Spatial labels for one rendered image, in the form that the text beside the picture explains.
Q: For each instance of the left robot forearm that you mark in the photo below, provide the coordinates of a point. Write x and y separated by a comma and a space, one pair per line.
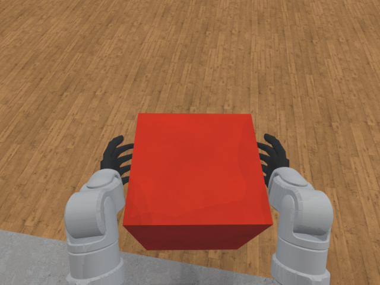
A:
92, 231

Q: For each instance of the left robot hand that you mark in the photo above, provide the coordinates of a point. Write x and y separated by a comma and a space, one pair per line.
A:
111, 159

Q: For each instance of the right robot hand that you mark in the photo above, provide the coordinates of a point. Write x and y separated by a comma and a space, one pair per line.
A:
277, 156

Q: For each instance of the right robot forearm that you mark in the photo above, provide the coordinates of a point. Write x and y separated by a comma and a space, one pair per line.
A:
304, 229

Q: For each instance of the carton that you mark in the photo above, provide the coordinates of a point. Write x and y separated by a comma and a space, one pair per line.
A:
196, 182

